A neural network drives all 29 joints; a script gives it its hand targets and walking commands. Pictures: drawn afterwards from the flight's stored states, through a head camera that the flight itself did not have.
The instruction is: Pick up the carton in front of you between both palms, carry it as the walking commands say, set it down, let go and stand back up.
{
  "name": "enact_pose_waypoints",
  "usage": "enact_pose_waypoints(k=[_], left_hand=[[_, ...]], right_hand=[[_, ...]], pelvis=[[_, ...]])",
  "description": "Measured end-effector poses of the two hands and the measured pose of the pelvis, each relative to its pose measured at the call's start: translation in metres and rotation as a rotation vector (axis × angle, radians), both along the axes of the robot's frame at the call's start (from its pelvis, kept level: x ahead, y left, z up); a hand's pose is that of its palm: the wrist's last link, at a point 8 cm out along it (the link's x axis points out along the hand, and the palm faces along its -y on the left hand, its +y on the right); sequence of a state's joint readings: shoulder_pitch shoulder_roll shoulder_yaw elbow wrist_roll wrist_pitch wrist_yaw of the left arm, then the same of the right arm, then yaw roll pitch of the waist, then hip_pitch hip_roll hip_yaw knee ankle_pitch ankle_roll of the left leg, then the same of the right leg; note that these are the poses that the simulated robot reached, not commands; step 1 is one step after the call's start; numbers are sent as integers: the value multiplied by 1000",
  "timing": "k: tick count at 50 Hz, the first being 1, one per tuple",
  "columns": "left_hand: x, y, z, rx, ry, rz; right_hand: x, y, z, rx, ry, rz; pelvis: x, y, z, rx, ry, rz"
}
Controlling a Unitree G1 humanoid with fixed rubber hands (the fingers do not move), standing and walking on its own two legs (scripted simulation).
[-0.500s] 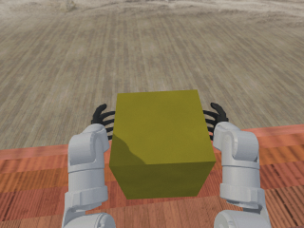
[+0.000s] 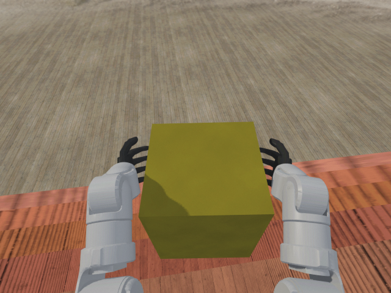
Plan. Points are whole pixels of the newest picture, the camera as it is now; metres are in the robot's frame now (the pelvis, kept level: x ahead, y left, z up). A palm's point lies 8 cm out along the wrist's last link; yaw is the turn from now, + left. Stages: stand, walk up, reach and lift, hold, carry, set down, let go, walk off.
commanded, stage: carry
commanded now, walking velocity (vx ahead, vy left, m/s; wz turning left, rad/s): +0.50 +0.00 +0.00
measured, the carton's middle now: (203, 194) +0.33 -0.01 +0.02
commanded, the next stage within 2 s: none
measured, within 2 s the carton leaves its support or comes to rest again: neither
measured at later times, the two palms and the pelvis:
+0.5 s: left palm (154, 136) +0.56 +0.12 -0.02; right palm (252, 129) +0.59 -0.18 -0.02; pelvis +0.25 -0.05 -0.17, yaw +1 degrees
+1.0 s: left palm (182, 118) +0.88 +0.05 -0.21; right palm (249, 122) +0.85 -0.25 -0.22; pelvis +0.55 -0.08 -0.31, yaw -4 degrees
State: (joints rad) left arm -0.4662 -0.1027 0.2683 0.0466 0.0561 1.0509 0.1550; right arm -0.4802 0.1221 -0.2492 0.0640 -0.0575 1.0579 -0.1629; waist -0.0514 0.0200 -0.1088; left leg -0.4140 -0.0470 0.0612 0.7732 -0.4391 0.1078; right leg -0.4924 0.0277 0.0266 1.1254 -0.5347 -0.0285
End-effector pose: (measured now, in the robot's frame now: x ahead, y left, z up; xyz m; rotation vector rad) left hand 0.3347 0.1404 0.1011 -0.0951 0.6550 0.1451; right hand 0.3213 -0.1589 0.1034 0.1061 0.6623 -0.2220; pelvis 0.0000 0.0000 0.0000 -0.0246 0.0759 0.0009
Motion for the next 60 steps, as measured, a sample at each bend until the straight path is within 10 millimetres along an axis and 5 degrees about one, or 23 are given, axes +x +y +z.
enact_pose_waypoints(k=[9, 16, 21, 25, 29, 33, 44, 50, 55, 60], left_hand=[[61, 2, -7, -31, -55, 33], [133, -15, -28, -17, -97, 25], [193, -27, -66, 20, -121, 53], [228, -19, -120, 55, -125, 128], [256, -24, -183, 34, 8, 148], [293, -37, -228, 11, 69, 144], [434, -75, -286, 23, -17, 50], [544, -95, -313, 37, -151, -51], [615, -116, -369, 90, -92, -83], [664, -122, -413, 32, 24, -53]], right_hand=[[69, 2, 0, -12, -55, 19], [140, -16, -22, -6, -96, 13], [208, -28, -71, 16, -119, 48], [271, -22, -128, 7, -133, 113], [299, -25, -197, 47, 4, 114], [326, -36, -245, 79, 73, 96], [446, -75, -299, 55, -13, 16], [531, -95, -322, 15, -147, -48], [585, -121, -366, -6, -137, -117], [646, -125, -404, 45, -31, -122]], pelvis=[[61, -1, -4, -3, -9, 10], [136, -17, -42, 34, -43, 25], [210, -36, -104, 69, -106, 15], [255, -52, -167, 62, -94, 11], [286, -65, -192, 53, -88, 11], [320, -75, -203, 53, -71, 15], [451, -82, -245, 55, -30, -70], [551, -84, -313, 8, -74, -68], [611, -82, -362, 29, -52, -47], [672, -89, -372, 21, -23, -31]])
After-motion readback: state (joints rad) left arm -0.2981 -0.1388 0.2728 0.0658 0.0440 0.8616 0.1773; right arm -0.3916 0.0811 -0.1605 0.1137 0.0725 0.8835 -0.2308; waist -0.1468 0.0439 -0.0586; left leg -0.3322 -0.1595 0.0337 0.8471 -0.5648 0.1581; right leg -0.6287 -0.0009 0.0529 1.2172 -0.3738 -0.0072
